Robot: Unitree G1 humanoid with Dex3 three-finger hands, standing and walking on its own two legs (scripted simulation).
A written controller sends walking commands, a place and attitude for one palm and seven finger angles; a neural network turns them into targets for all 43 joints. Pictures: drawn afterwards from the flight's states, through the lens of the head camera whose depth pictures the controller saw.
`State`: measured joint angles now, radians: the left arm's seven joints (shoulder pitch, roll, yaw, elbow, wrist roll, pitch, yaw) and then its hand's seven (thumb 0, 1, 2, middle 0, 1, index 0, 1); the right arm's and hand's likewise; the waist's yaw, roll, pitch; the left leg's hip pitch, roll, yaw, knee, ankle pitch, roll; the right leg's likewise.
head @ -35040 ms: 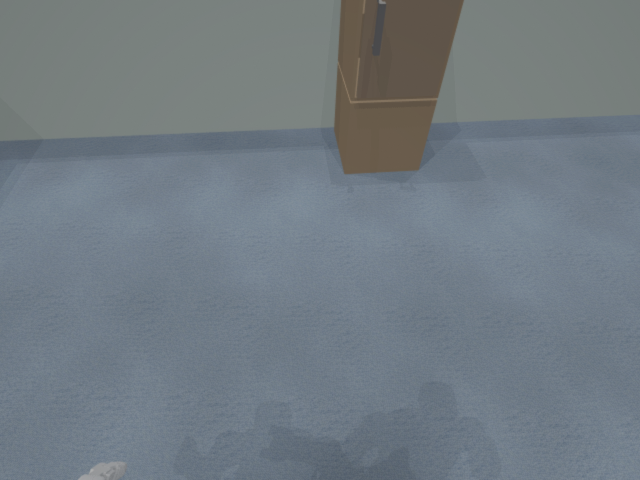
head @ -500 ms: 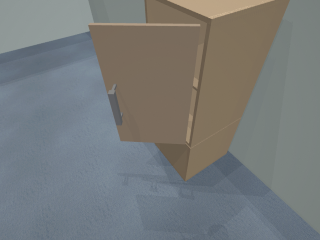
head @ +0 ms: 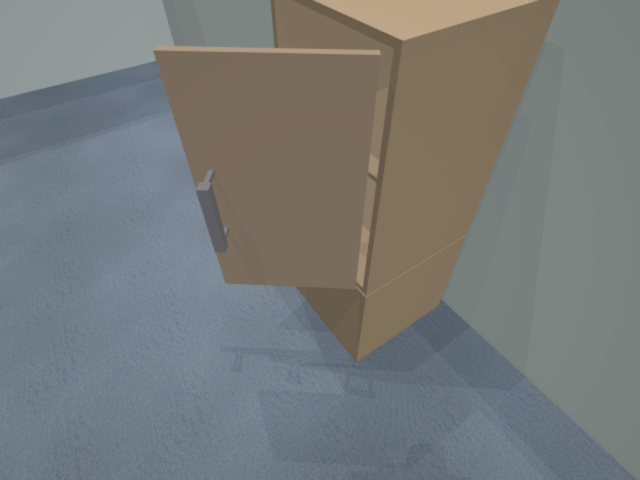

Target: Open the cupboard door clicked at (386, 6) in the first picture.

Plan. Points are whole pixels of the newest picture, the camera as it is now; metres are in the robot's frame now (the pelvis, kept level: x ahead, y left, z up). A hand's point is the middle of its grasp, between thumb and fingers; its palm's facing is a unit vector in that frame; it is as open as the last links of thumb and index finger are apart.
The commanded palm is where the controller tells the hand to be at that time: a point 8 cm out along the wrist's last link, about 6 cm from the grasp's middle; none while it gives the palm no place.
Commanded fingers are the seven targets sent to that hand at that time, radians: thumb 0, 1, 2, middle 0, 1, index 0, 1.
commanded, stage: look again from close up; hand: left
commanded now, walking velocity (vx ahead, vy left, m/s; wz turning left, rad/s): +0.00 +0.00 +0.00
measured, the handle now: (216, 212) +0.61 +0.24 -0.06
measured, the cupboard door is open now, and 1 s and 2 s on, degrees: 52 52 52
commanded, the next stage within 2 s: shuffle to correct the standing spot in 0.60 s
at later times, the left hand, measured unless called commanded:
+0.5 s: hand out of the picture -0.01 +0.15 -0.17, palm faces +0.04 -0.99 -0.16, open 7.4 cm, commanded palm none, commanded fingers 0.00 0.90 0.90 -0.20 -0.30 -0.20 -0.30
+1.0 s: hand out of the picture +0.01 +0.18 -0.18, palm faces +0.08 -0.99 -0.14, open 7.4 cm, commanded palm none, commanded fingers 0.00 0.90 0.90 -0.20 -0.30 -0.20 -0.30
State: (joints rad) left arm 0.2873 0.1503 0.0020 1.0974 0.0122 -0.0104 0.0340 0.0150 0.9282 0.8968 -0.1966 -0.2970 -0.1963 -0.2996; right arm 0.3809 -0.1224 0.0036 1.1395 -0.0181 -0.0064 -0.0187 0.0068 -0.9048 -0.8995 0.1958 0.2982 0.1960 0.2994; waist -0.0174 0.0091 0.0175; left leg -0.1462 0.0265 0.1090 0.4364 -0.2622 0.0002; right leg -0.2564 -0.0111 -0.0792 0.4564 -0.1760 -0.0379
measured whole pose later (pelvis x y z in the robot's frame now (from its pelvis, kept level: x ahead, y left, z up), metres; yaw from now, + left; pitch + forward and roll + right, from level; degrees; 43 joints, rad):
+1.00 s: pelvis +0.03 +0.02 +0.00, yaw -1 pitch +0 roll -1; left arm 0.37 0.13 0.04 1.08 0.03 0.00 0.02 0.01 0.91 0.90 -0.20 -0.30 -0.20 -0.30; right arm 0.40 -0.13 -0.01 1.11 -0.03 -0.01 -0.01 0.01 -0.91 -0.90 0.20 0.30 0.20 0.30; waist 0.02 -0.02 0.00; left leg -0.15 0.01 0.10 0.50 -0.34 0.03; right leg -0.25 -0.01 -0.07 0.50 -0.25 -0.03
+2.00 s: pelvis +0.01 +0.01 -0.01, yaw +0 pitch -2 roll +1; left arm 0.33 0.16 0.00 1.06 0.02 0.01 0.02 0.01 0.91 0.90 -0.20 -0.30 -0.20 -0.30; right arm 0.35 -0.17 -0.01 1.02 -0.03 0.01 -0.01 0.01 -0.90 -0.90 0.20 0.30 0.20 0.30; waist 0.00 0.01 0.01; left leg -0.15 -0.01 0.10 0.49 -0.31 0.02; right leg -0.34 -0.02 -0.08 0.48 -0.12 -0.04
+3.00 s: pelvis +0.03 +0.02 -0.05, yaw +2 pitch +9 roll +1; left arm 0.38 0.13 0.07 0.15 -0.21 -0.52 -0.19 0.02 0.77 0.83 -0.20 -0.40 -0.20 -0.40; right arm 0.20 -0.29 -0.08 0.60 0.00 -0.32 0.02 0.02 -0.91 -0.90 0.20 0.30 0.20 0.30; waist -0.03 -0.03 -0.12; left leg -0.52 -0.02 0.07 0.87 -0.51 0.03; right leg -0.71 -0.05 -0.08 0.86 -0.31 -0.04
